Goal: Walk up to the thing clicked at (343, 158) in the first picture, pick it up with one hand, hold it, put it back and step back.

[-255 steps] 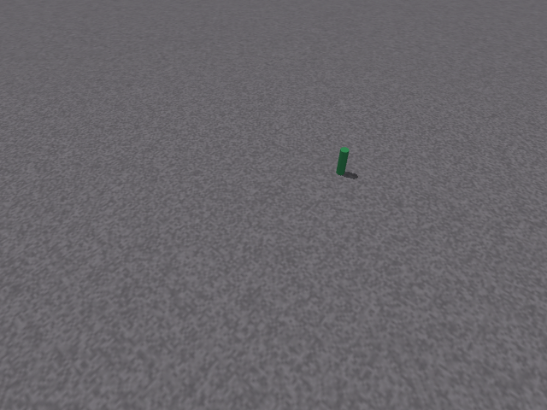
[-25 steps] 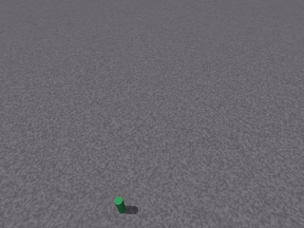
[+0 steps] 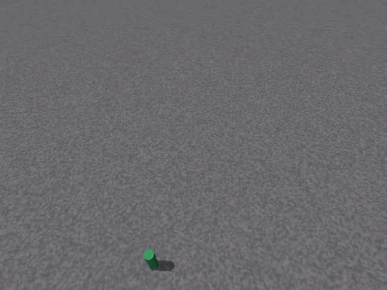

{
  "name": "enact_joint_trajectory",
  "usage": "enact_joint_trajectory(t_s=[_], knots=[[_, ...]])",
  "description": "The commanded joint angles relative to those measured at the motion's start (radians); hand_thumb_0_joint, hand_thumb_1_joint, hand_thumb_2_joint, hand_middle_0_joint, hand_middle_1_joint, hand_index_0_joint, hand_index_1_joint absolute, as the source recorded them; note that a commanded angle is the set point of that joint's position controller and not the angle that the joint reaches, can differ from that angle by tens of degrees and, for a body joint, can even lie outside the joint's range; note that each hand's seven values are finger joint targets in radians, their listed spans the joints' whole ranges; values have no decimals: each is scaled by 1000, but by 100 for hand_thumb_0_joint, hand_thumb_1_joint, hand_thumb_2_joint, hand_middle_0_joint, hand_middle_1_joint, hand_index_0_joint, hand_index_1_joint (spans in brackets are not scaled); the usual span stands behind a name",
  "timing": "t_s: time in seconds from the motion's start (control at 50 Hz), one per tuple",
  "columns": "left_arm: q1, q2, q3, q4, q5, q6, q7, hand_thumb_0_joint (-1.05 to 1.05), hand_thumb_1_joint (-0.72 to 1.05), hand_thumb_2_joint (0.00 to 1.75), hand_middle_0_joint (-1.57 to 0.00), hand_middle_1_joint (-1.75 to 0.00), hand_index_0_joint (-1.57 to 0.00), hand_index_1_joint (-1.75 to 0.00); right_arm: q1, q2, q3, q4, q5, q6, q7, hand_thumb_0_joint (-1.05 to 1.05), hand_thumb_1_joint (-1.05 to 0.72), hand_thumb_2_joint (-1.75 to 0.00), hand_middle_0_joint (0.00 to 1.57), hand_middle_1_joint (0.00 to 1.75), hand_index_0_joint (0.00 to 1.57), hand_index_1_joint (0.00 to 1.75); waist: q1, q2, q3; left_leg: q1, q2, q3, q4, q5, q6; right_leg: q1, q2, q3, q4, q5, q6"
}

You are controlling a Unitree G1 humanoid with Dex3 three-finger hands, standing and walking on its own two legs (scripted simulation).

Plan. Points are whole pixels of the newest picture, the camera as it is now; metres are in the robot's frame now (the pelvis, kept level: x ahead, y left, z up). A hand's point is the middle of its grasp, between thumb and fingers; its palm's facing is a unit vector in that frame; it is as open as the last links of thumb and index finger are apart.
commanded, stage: walk up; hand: left
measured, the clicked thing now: (151, 260) +0.41 +0.23 -0.70
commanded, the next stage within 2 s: none
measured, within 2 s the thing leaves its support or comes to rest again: neither
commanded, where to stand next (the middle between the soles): +0.06 +0.02 m, yaw -1 degrees
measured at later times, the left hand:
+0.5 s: hand out of the picture +0.08 +0.29 -0.18, palm faces -0.02 -0.93 -0.37, open 7.4 cm
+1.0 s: hand out of the picture +0.01 +0.27 -0.16, palm faces -0.10 -0.91 -0.39, open 7.4 cm
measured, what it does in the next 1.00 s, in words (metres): steps on the spot: right foot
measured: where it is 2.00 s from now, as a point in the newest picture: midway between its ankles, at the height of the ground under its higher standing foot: outside the picture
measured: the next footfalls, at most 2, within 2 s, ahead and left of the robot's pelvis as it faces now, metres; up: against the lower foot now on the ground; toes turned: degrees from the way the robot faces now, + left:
right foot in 0.94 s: -0.02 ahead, -0.13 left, +0.00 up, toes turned -5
left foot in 1.28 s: +0.07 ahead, +0.12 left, +0.00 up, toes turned -3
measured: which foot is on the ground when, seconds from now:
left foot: down 0.00-0.96, up 0.98-1.00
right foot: down 0.00-0.54, up 0.56-0.92, down 0.94-1.00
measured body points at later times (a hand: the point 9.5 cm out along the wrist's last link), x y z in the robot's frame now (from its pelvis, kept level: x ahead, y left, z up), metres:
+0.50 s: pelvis -0.06 +0.02 -0.03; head +0.00 +0.03 +0.42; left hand +0.08 +0.33 -0.15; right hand +0.04 -0.31 -0.14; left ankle -0.09 +0.14 -0.73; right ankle +0.05 -0.11 -0.75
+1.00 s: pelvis -0.08 -0.01 -0.02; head -0.06 -0.01 +0.43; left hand +0.02 +0.32 -0.13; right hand -0.07 -0.35 -0.13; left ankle -0.10 +0.14 -0.73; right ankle -0.08 -0.13 -0.75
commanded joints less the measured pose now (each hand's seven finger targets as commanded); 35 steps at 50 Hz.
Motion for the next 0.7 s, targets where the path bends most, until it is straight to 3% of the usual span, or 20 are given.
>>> enact_joint_trajectory(t_s=[0.0,0.18,0.2,0.24,0.26,0.32,0.34,0.36,0.38,0.4,0.44,0.46,0.48,0.5,0.52,0.54,0.56,0.6,0.64,0.68], knots=[[-47,218,39,-71,-4,-18,16,0,90,90,-20,-30,-20,-30,-34,-207,-40,-57,1,-20,-15,0,-90,-90,20,30,20,30,1,-11,-109,-94,101,-68,-69,115,43,132,-120,139,-37,47,-6],[-62,219,41,-84,-3,-15,15,0,90,90,-20,-30,-20,-30,-21,-208,-38,-66,-3,-21,-16,0,-90,-90,20,30,20,30,-1,-12,-83,-123,97,-69,-72,98,44,129,-113,142,-37,41,-4],[-61,281,65,-102,-15,4,21,0,90,90,-20,-30,-20,-30,-37,-262,-58,-76,6,-3,-20,0,-90,-90,20,30,20,30,0,-22,22,-178,92,-73,22,307,42,50,-122,135,50,292,-17],[-31,276,68,-134,-18,15,25,0,90,90,-20,-30,-20,-30,-9,-246,-62,-105,19,6,-23,0,-90,-90,20,30,20,30,-5,-27,-98,-133,90,-53,97,406,46,96,-135,118,107,422,-43],[-38,275,71,-146,-18,19,25,0,90,90,-20,-30,-20,-30,-2,-249,-69,-117,20,11,-23,0,-90,-90,20,30,20,30,-12,-31,-144,-124,82,-48,130,396,50,97,-142,115,120,425,-54],[-66,288,78,-193,-11,36,24,0,90,90,-20,-30,-20,-30,13,-236,-81,-149,17,28,-25,0,-90,-90,20,30,20,30,-18,-80,-207,-127,27,-19,278,261,52,57,-208,165,112,383,-116],[-71,302,83,-208,-7,42,26,0,90,90,-20,-30,-20,-30,31,-230,-86,-155,16,36,-26,0,-90,-90,20,30,20,30,-14,-128,-216,-128,-10,2,376,136,52,21,-255,207,90,336,-157],[-95,311,84,-230,0,46,27,0,90,90,-20,-30,-20,-30,56,-218,-89,-160,15,48,-23,0,-90,-90,20,30,20,30,-16,-186,-204,-141,-55,19,492,-112,51,-34,-312,263,55,278,-204],[-121,313,85,-251,12,48,28,0,90,90,-20,-30,-20,-30,89,-213,-95,-165,5,60,-20,0,-90,-90,20,30,20,30,-23,-231,-175,-163,-57,-2,615,-330,58,-111,-360,304,18,187,-240],[-151,320,89,-273,23,51,29,0,90,90,-20,-30,-20,-30,130,-211,-100,-168,2,67,-15,0,-90,-90,20,30,20,30,-39,-238,-146,-151,-30,-52,669,-367,64,-198,-374,305,23,130,-250],[-181,297,80,-303,33,57,33,0,90,90,-20,-30,-20,-30,171,-218,-112,-177,7,65,-10,0,-90,-90,20,30,20,30,-63,-216,-130,-151,-6,-72,594,-318,72,-234,-320,243,106,131,-213],[-184,290,76,-311,35,58,31,0,90,90,-20,-30,-20,-30,204,-220,-117,-172,5,55,-10,0,-90,-90,20,30,20,30,-71,-187,-145,-149,-8,-35,475,-237,63,-205,-276,205,164,88,-177],[-180,276,71,-314,29,66,27,0,90,90,-20,-30,-20,-30,229,-213,-118,-163,-6,42,-10,0,-90,-90,20,30,20,30,-81,-148,-140,-141,-10,-4,260,-122,53,-191,-219,175,238,-40,-134],[-143,236,64,-319,20,78,23,0,90,90,-20,-30,-20,-30,210,-253,-130,-163,-29,30,-11,0,-90,-90,20,30,20,30,-64,31,-104,-142,50,-154,75,-171,71,-274,-110,136,382,-266,-93],[-94,201,61,-328,14,84,19,0,90,90,-20,-30,-20,-30,138,-365,-154,-208,-59,16,-17,0,-90,-90,20,30,20,30,-37,282,-52,-192,263,-516,-69,-158,139,-410,72,119,638,-473,-22],[-85,262,85,-328,26,90,28,0,90,90,-20,-30,-20,-30,62,-431,-164,-259,-48,7,-23,0,-90,-90,20,30,20,30,-36,178,-42,-332,378,-586,-78,-76,260,-337,62,267,762,-498,-8],[-104,282,93,-314,26,92,30,0,90,90,-20,-30,-20,-30,10,-418,-159,-275,-44,-1,-31,0,-90,-90,20,30,20,30,-30,113,-30,-408,370,-569,-69,-31,272,-285,78,320,854,-474,-4],[-2,294,101,-285,13,89,24,0,90,90,-20,-30,-20,-30,-47,-360,-145,-278,-42,-18,-47,0,-90,-90,20,30,20,30,34,87,-32,-275,266,-360,14,20,212,-351,95,330,919,-336,-4],[41,299,105,-284,18,75,9,0,90,90,-20,-30,-20,-30,38,-324,-147,-278,-39,-35,-46,0,-90,-90,20,30,20,30,14,117,-84,-73,220,-292,63,16,192,-390,68,281,823,-293,9],[-9,283,96,-308,30,53,-8,0,90,90,-20,-30,-20,-30,128,-303,-151,-270,-40,-51,-39,0,-90,-90,20,30,20,30,-46,114,-90,52,217,-301,36,-116,191,-409,41,240,656,-311,22]])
